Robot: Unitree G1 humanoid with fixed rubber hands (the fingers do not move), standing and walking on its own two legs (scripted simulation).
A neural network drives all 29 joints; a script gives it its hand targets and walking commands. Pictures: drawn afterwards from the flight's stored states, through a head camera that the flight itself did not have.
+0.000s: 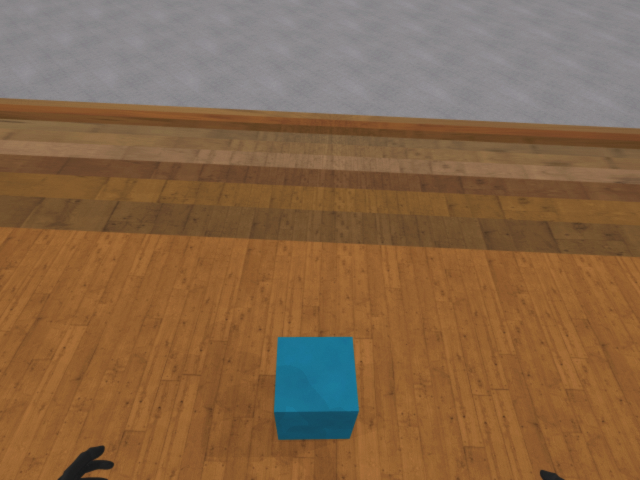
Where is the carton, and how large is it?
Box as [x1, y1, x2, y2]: [274, 337, 358, 439]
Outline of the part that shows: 278,337 274,401 274,415 278,439 349,438 358,411 352,337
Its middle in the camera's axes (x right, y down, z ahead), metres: -0.01 +0.44 +1.12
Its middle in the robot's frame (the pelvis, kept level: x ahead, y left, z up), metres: +0.46 +0.01 -0.66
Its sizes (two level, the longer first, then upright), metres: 0.210 0.200 0.250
